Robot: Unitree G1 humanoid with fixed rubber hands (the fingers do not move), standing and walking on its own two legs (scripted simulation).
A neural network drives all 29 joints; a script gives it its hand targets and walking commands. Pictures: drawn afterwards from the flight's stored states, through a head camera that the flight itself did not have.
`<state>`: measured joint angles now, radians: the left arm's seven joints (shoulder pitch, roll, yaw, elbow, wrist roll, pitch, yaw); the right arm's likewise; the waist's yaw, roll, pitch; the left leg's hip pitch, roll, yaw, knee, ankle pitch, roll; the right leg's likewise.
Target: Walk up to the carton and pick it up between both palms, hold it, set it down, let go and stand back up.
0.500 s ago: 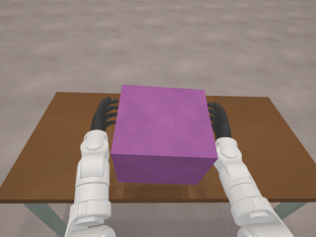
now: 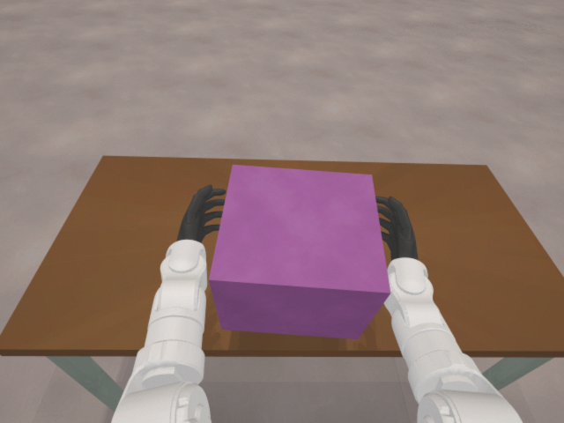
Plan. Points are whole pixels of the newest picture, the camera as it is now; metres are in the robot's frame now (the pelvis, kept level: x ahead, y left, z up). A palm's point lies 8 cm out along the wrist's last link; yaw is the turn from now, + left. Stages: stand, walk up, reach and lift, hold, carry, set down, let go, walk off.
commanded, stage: set down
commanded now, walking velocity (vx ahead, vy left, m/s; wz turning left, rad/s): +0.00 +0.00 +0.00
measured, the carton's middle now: (295, 253) +0.37 +0.00 +0.03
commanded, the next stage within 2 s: none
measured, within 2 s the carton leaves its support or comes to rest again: rests again in 1.56 s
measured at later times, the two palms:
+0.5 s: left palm (197, 252) +0.37 +0.16 +0.02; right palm (391, 264) +0.35 -0.16 +0.03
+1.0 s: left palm (198, 262) +0.38 +0.16 -0.01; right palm (384, 272) +0.35 -0.15 +0.00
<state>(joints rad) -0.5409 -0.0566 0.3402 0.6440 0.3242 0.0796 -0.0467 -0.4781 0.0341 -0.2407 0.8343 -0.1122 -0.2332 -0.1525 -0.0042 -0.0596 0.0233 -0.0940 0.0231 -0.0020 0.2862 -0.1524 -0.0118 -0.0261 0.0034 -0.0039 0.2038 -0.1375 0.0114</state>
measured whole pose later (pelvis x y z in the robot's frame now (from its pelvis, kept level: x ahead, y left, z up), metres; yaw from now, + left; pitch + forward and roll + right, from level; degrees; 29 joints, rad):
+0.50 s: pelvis +0.01 +0.00 +0.00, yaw -1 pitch +5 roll -1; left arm -0.58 -0.01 0.35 0.93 0.30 -0.17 -0.02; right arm -0.50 0.06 -0.36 1.00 -0.22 -0.41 -0.16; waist 0.00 -0.05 -0.03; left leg -0.23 0.03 0.00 0.30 -0.15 -0.01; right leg -0.15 0.01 0.00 0.18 -0.12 0.01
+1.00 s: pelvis +0.01 +0.00 +0.00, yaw -1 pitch +10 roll -1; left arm -0.62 0.03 0.34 1.14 0.27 -0.36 0.02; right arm -0.53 0.07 -0.42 1.10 -0.27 -0.52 -0.16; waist 0.00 -0.03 -0.06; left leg -0.36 0.03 0.00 0.34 -0.16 -0.01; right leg -0.27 0.01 0.00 0.21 -0.12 0.01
